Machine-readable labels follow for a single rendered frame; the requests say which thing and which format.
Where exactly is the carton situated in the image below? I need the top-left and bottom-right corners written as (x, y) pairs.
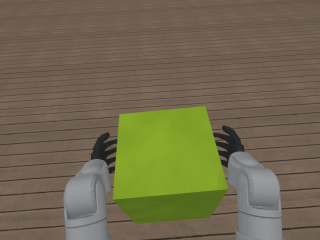
top-left (112, 106), bottom-right (228, 224)

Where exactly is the right robot forearm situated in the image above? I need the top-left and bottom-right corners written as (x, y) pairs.
top-left (227, 151), bottom-right (286, 240)

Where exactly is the left robot forearm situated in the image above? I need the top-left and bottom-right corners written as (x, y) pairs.
top-left (63, 159), bottom-right (112, 240)

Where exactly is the right robot hand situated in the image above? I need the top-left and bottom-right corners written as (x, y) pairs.
top-left (213, 125), bottom-right (245, 168)

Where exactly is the left robot hand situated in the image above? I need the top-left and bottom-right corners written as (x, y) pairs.
top-left (91, 132), bottom-right (118, 173)

